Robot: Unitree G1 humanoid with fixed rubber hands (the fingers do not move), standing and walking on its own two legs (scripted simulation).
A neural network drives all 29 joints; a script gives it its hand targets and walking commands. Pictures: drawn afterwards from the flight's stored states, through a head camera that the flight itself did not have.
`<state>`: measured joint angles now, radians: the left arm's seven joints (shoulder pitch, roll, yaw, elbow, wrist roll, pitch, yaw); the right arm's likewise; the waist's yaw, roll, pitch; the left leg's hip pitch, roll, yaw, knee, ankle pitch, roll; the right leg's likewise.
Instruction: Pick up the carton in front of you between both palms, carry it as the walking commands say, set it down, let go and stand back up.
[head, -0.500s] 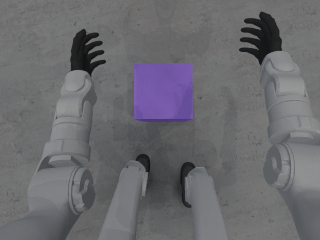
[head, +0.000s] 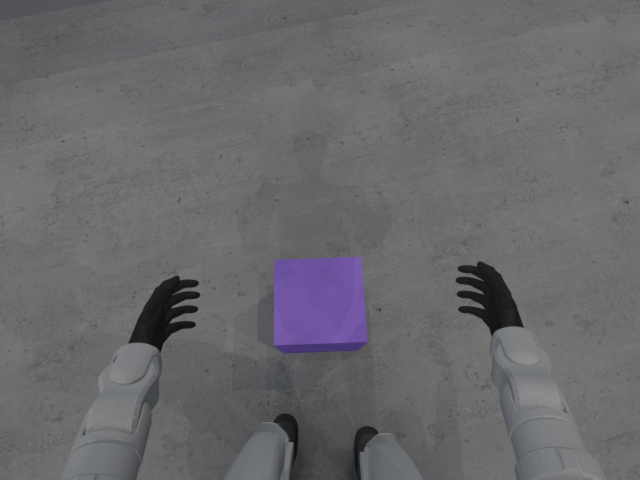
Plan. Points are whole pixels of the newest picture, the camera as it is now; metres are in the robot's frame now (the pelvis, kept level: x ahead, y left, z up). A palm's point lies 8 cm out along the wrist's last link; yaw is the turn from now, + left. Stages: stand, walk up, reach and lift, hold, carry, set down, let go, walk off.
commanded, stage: let go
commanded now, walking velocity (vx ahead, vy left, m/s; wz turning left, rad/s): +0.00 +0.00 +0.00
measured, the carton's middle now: (319, 308) +0.42 +0.03 -0.61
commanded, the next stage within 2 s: stand in 0.82 s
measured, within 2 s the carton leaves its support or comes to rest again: neither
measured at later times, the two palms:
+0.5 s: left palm (110, 436) +0.18 +0.22 -0.02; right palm (578, 452) +0.19 -0.24 -0.02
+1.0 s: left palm (66, 446) +0.17 +0.27 -0.04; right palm (605, 474) +0.17 -0.27 -0.03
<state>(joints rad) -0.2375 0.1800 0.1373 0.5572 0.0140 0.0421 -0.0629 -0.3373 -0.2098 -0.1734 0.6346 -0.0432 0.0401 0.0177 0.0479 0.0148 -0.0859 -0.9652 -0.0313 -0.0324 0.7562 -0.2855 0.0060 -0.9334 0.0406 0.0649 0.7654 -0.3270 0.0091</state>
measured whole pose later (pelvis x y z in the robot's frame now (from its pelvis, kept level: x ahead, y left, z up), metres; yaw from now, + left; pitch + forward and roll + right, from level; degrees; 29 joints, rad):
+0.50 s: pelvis +0.03 -0.01 +0.05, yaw +1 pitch -1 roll +0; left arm 0.23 0.22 0.04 0.43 0.00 0.09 -0.08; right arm 0.23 -0.21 -0.05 0.45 -0.01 0.08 0.07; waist 0.00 -0.01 0.07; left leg -0.16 -0.03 -0.06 0.42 -0.24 0.00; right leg -0.13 0.03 0.05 0.43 -0.28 -0.01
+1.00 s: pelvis +0.03 +0.00 +0.04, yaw +1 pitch -1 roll +0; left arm 0.20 0.31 0.05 0.60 0.04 0.06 0.01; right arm 0.20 -0.30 -0.04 0.65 -0.04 0.03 -0.01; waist 0.00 -0.02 0.02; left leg -0.21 -0.03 -0.05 0.53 -0.30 0.01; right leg -0.16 0.03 0.06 0.50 -0.32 0.00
